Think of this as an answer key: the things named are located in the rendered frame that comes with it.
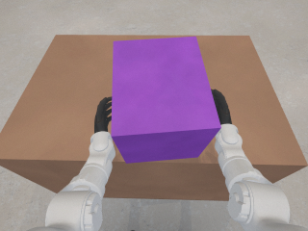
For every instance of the robot right forearm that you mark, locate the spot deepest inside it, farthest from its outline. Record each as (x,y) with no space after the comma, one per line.
(232,161)

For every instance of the carton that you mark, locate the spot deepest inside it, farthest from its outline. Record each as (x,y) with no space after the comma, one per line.
(162,104)

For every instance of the robot left forearm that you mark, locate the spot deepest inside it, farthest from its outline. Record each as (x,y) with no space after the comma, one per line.
(95,173)

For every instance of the robot right hand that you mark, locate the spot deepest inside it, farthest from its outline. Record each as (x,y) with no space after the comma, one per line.
(222,107)

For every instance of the robot left hand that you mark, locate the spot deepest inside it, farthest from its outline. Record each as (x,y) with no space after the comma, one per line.
(101,120)

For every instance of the left robot upper arm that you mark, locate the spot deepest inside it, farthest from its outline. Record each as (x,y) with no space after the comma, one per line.
(73,211)

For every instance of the pedestal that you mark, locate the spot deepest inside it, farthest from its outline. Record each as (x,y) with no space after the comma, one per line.
(46,139)

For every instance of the right robot upper arm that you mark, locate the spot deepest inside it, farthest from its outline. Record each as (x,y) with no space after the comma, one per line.
(260,207)

